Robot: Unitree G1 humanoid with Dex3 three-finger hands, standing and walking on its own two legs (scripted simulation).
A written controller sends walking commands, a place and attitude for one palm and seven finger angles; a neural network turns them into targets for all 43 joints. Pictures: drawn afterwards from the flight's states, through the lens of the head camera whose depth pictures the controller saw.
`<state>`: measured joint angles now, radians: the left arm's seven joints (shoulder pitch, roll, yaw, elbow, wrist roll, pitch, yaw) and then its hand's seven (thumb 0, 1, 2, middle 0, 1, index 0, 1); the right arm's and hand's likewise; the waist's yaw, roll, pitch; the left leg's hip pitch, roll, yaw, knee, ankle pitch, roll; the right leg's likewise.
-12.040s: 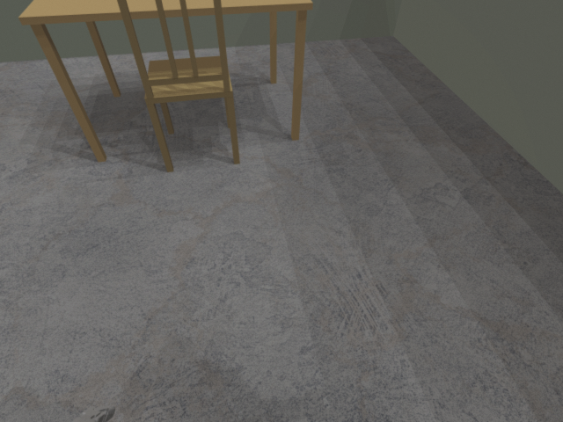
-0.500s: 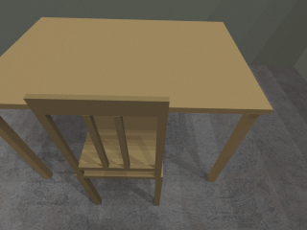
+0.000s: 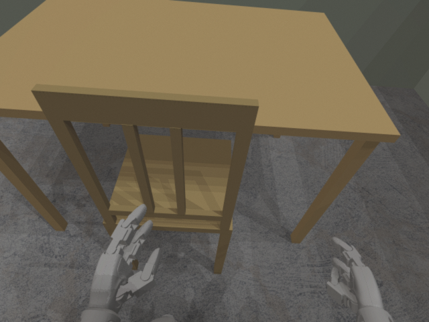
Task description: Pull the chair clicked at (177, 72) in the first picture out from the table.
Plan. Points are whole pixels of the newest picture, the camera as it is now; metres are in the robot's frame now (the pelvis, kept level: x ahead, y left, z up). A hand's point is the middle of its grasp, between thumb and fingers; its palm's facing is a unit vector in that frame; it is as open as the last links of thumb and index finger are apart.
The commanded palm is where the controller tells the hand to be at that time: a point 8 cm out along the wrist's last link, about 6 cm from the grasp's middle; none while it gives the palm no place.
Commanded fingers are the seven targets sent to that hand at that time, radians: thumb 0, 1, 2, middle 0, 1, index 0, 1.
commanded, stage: raise the hand toward the chair's back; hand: left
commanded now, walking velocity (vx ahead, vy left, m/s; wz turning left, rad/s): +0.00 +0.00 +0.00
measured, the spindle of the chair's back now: (141, 174) +0.43 +0.19 -0.02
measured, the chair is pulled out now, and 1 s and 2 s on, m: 0.00 0.00 0.00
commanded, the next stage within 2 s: aim the fingers beside a spindle in 1.72 s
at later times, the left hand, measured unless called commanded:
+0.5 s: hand (116, 280) +0.20 +0.18 +0.00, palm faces +0.09 -1.00 -0.02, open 13.2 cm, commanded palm +0.17 +0.23 +0.01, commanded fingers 0.00 -0.15 0.45 -0.09 -0.14 -0.09 -0.14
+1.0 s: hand (97, 261) +0.22 +0.22 +0.01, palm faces +0.04 -1.00 -0.05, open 16.7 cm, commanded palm +0.20 +0.27 +0.02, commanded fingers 0.00 -0.50 0.30 -0.06 -0.08 -0.06 -0.08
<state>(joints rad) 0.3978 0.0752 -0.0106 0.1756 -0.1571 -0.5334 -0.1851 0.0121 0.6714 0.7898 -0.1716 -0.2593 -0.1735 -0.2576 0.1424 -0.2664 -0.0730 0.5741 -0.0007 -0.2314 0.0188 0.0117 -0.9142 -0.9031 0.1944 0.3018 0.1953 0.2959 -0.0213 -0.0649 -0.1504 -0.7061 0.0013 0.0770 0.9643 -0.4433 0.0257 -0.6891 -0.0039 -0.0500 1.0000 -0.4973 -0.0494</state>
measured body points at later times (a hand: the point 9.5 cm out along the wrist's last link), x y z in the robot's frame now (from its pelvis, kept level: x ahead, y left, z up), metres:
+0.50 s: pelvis -0.01 +0.00 -0.03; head +0.06 +0.00 +0.42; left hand +0.19 +0.23 +0.01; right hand +0.14 -0.22 -0.13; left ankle +0.02 +0.11 -0.68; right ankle +0.00 -0.09 -0.68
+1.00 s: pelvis +0.00 +0.01 -0.03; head +0.07 +0.02 +0.42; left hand +0.21 +0.27 +0.01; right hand +0.20 -0.21 -0.10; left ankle +0.02 +0.11 -0.68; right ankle +0.00 -0.09 -0.68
